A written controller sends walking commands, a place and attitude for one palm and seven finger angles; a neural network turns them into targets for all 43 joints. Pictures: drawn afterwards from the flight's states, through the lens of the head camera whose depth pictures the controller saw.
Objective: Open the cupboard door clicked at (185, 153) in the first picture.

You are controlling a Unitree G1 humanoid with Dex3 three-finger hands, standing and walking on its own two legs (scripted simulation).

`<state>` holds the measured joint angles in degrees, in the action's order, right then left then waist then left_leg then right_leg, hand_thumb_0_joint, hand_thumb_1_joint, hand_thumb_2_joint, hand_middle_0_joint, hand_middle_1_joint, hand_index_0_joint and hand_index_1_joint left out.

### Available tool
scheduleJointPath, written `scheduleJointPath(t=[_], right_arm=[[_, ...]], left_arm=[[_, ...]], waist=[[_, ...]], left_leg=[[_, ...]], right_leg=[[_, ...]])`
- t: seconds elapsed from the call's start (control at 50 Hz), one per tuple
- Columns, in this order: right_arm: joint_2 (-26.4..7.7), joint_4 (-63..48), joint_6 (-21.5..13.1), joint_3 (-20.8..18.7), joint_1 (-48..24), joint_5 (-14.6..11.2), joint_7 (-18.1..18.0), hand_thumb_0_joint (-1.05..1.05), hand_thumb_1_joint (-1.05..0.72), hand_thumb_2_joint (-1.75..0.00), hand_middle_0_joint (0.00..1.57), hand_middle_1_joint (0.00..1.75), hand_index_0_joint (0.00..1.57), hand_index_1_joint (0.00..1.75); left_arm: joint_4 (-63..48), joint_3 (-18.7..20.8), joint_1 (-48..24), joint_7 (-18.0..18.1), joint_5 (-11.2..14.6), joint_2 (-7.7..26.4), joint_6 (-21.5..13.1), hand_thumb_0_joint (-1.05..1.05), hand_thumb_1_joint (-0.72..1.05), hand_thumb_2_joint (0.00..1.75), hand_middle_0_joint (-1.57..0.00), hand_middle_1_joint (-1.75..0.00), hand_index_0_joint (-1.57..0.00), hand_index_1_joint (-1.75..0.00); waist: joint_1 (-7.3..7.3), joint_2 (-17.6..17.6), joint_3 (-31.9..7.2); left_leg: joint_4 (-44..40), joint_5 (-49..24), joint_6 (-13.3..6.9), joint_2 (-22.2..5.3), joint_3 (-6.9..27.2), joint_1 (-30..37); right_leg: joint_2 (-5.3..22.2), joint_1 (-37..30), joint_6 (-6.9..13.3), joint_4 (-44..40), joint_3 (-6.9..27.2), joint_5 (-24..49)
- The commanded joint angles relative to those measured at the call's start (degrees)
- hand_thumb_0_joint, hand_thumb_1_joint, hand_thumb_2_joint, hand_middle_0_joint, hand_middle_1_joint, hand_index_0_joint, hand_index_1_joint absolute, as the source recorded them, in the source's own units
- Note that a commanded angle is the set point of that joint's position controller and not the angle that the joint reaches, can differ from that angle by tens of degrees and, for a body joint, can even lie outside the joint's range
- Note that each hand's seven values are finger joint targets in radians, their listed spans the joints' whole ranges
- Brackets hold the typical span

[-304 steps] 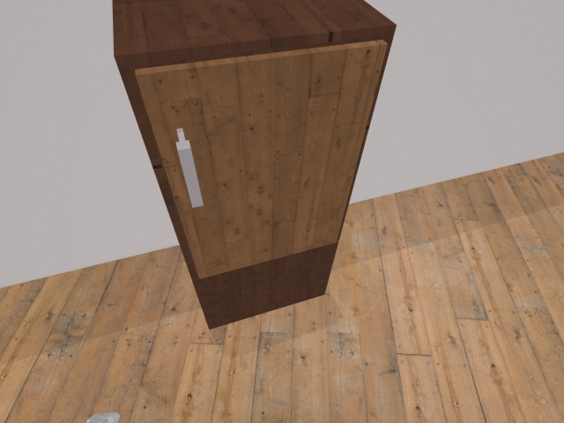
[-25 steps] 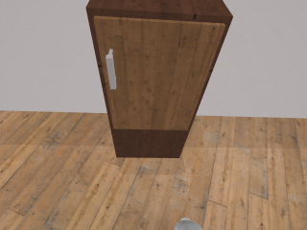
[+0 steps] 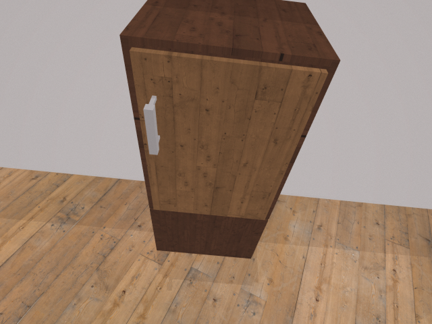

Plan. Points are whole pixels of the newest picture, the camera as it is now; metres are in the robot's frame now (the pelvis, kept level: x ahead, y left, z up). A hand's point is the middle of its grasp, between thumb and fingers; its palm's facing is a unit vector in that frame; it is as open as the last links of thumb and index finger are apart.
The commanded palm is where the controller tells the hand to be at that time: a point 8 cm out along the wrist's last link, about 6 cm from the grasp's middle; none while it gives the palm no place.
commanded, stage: come to a stop and stand still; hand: left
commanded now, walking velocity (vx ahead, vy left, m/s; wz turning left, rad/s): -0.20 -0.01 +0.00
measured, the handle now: (153, 125) +0.53 +0.19 +0.06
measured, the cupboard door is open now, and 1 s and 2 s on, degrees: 0 0 0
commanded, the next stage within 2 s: look again from close up in 1.14 s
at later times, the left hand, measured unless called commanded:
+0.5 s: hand out of the picture +0.02 +0.15 -0.17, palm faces +0.07 -0.98 -0.20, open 7.3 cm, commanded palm none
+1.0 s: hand out of the picture -0.01 +0.13 -0.17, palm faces +0.08 -0.99 -0.12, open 7.4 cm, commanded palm none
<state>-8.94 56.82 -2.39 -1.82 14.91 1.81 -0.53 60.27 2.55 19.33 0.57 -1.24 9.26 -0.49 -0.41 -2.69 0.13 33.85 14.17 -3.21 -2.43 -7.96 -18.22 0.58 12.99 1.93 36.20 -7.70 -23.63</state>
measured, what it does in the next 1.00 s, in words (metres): stands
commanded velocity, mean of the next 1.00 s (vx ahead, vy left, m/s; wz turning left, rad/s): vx -0.02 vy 0.02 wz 0.00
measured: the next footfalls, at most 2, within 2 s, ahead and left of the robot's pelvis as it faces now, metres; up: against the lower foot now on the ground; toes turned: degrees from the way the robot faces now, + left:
none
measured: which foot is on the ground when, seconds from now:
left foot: down 0.00-1.00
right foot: down 0.00-1.00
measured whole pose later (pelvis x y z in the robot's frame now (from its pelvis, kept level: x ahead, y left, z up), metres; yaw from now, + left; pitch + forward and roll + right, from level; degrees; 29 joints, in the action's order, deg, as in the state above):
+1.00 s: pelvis +0.03 -0.01 +0.01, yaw +1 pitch -1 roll +0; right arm -5.0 64.8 -0.5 0.6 18.9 0.9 -1.4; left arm 64.8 0.1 20.2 1.9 -1.1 4.9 -0.5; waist -0.8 -1.1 1.8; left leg 23.0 10.9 -2.5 0.1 -7.3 -11.5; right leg 3.3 9.5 -1.4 24.2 -4.0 -13.7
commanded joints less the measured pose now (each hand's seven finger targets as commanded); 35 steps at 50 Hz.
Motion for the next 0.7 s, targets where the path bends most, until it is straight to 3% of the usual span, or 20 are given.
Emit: scheduleJointPath(t=[0.0,0.02,0.06,0.1,0.12,0.14,0.16,0.2,0.3,0.36,0.42,0.48,0.52,0.58,0.68], right_arm=[[-5.3,-0.7,0.2,0.5,2.3,-0.1,-1.8,0.0,-0.9,-0.9,0.2,0.3,0.2,0.3],[-5.1,-0.8,0.1,1.0,0.7,-0.3,-1.9,0.0,-0.9,-0.9,0.2,0.3,0.2,0.3],[-5.9,-0.3,0.3,0.7,0.1,-0.9,-2.1,0.0,-0.9,-0.9,0.2,0.3,0.2,0.3],[-5.7,0.0,0.6,-0.2,0.4,-1.5,-2.2,0.0,-0.9,-0.9,0.2,0.3,0.2,0.3],[-5.8,-0.1,0.8,-0.4,0.9,-1.7,-2.1,0.0,-0.9,-0.9,0.2,0.3,0.2,0.3],[-5.8,-0.2,1.1,-0.8,1.0,-1.7,-2.0,0.0,-0.9,-0.9,0.2,0.3,0.2,0.3],[-5.9,-0.3,1.4,-1.0,0.8,-1.6,-1.8,0.0,-0.9,-0.9,0.2,0.3,0.2,0.3],[-6.2,-0.2,2.3,-1.6,0.1,-1.4,-1.9,0.0,-0.9,-0.9,0.2,0.3,0.2,0.3],[-4.2,-0.5,3.2,-1.4,-0.1,-1.3,-1.3,0.0,-0.9,-0.9,0.2,0.3,0.2,0.3],[-2.6,-0.1,4.0,-1.0,0.3,-1.1,-0.7,0.0,-0.9,-0.9,0.2,0.3,0.2,0.3],[-2.4,0.8,4.2,-0.7,1.8,-0.9,-0.2,0.0,-0.9,-0.9,0.2,0.3,0.2,0.3],[-3.0,1.7,4.1,-0.4,3.8,-0.4,0.0,0.0,-0.9,-0.9,0.2,0.3,0.2,0.3],[-3.2,2.2,3.8,-0.2,4.9,-0.3,0.0,0.0,-0.9,-0.9,0.2,0.3,0.2,0.3],[-4.0,2.2,3.0,0.0,5.2,-0.1,-0.2,0.0,-0.9,-0.9,0.2,0.3,0.2,0.3],[-4.0,3.4,1.6,0.4,6.0,-0.6,-0.6,0.0,-0.9,-0.9,0.2,0.3,0.2,0.3]], left_arm=[[-2.6,-0.9,1.2,0.1,0.0,0.2,-0.5,0.0,0.9,0.9,-0.2,-0.3,-0.2,-0.3],[-1.5,-1.1,2.8,0.2,0.2,-0.2,-0.4,0.0,0.9,0.9,-0.2,-0.3,-0.2,-0.3],[0.1,-1.4,5.2,0.6,0.5,-0.3,-0.3,0.0,0.9,0.9,-0.2,-0.3,-0.2,-0.3],[0.3,-1.2,5.0,1.0,0.2,1.8,-0.4,0.0,0.9,0.9,-0.2,-0.3,-0.2,-0.3],[-0.3,-1.0,4.5,1.2,0.2,2.9,-0.4,0.0,0.9,0.9,-0.2,-0.3,-0.2,-0.3],[-1.0,-0.9,3.7,1.3,0.1,3.6,-0.2,0.0,0.9,0.9,-0.2,-0.3,-0.2,-0.3],[-1.4,-0.7,3.1,1.3,0.0,4.1,0.3,0.0,0.9,0.9,-0.2,-0.3,-0.2,-0.3],[-1.9,-0.4,2.5,1.4,-0.2,3.9,0.5,0.0,0.9,0.9,-0.2,-0.3,-0.2,-0.3],[-3.4,0.0,1.6,1.8,-0.2,4.8,0.7,0.0,0.9,0.9,-0.2,-0.3,-0.2,-0.3],[-4.3,0.0,-1.1,1.7,0.0,6.1,0.8,0.0,0.9,0.9,-0.2,-0.3,-0.2,-0.3],[-4.9,0.1,-2.8,1.7,-0.1,6.4,1.0,0.0,0.9,0.9,-0.2,-0.3,-0.2,-0.3],[-4.8,0.3,-3.1,1.5,0.0,6.5,1.1,0.0,0.9,0.9,-0.2,-0.3,-0.2,-0.3],[-4.4,0.3,-2.6,1.4,0.0,5.7,1.1,0.0,0.9,0.9,-0.2,-0.3,-0.2,-0.3],[-3.1,-0.1,-0.3,1.1,0.0,3.9,0.8,0.0,0.9,0.9,-0.2,-0.3,-0.2,-0.3],[-0.6,-0.9,2.5,1.1,0.2,1.9,-0.1,0.0,0.9,0.9,-0.2,-0.3,-0.2,-0.3]], waist=[[-0.43,14.6,5.8],[-1.17,11.9,3.5],[-1.72,7.7,-0.9],[-1.11,3.7,-2.4],[-0.33,2.1,-2.8],[0.21,2.5,-2.6],[0.32,4.1,-1.9],[0.48,0.0,-0.7],[0.46,-1.8,-2.2],[0.94,-4.3,1.9],[1.13,-3.0,4.5],[0.98,-1.2,6.5],[0.7,2.8,7.2],[-0.53,4.9,7.0],[-1.27,5.5,3.0]], left_leg=[[-20.8,-14.7,-6.3,-15.7,17.8,-0.2],[-18.8,-20.8,-5.7,-14.4,13.8,0.9],[-14.1,-28.8,-4.4,-11.8,9.6,6.8],[-10.7,-28.5,-1.8,-9.3,8.5,9.6],[-9.8,-26.4,-0.7,-7.9,7.6,9.8],[-9.6,-24.0,0.1,-7.1,7.1,9.8],[-10.5,-21.5,0.2,-7.2,7.6,8.9],[-8.0,-20.7,0.4,-7.0,6.9,8.3],[-4.5,-8.2,2.0,-3.8,4.6,6.4],[-2.9,1.9,3.2,-1.0,3.8,5.4],[-4.1,3.3,3.1,-1.3,4.9,6.4],[-7.0,6.3,2.6,-1.7,6.0,5.4],[-11.5,9.5,2.1,-2.8,8.1,2.7],[-18.0,16.0,1.5,-4.4,11.5,-3.0],[-20.5,10.1,1.3,-5.7,12.3,-1.1]], right_leg=[[4.0,6.7,-0.8,8.3,6.1,-3.6],[4.3,3.1,-1.3,4.2,6.2,-0.8],[3.8,-0.4,-2.5,-4.9,4.7,7.9],[4.2,-1.8,-2.5,-11.9,6.7,18.7],[5.4,-1.7,-1.9,-11.2,8.5,25.0],[6.5,-0.6,-1.5,-10.0,8.9,27.7],[6.8,0.1,-1.7,-8.9,7.9,25.8],[6.2,1.2,-1.2,-8.0,8.8,27.8],[9.2,1.5,1.4,-10.5,12.7,25.5],[12.2,7.2,3.7,-16.7,15.8,11.8],[11.4,11.5,3.1,-20.2,15.0,-3.2],[9.7,12.7,1.9,-21.1,13.3,-10.4],[7.5,10.4,0.8,-19.1,11.1,-8.8],[4.8,3.7,-0.3,-15.9,8.1,-3.6],[4.9,-3.0,-0.4,-13.8,6.4,9.5]])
